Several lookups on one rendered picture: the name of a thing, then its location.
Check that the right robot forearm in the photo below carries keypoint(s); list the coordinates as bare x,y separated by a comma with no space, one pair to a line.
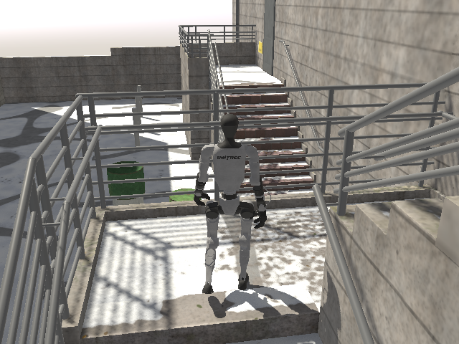
259,196

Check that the robot right hand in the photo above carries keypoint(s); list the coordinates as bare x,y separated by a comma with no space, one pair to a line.
262,218

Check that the robot right thigh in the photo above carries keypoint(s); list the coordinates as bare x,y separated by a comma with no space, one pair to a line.
246,211

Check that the right robot upper arm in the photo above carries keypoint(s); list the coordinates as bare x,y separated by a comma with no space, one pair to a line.
254,164

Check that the right robot foot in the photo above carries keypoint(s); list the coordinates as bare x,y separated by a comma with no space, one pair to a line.
243,284

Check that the robot left hand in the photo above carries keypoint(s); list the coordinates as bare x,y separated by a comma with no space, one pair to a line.
204,196

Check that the left robot forearm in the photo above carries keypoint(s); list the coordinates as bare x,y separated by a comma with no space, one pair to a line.
199,187

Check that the left robot upper arm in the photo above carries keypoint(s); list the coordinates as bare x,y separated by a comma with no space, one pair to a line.
207,151

